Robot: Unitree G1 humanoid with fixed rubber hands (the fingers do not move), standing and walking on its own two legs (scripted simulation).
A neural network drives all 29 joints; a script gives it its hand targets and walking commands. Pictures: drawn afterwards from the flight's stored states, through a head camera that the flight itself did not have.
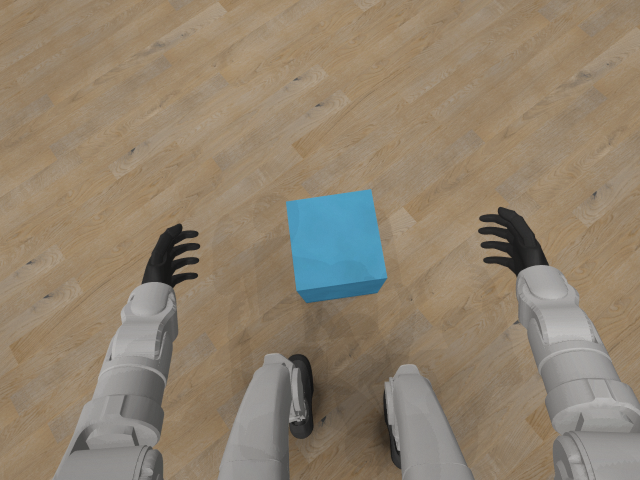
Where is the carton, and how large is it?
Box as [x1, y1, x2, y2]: [286, 189, 386, 302]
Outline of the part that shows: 370,189 286,201 296,290 306,302 377,292 385,280 386,273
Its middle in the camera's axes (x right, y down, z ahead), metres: +0.04 +0.02 +0.98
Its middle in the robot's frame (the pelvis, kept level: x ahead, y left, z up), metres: +0.50 +0.02 -0.56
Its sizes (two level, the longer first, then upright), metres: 0.210 0.200 0.250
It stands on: the floor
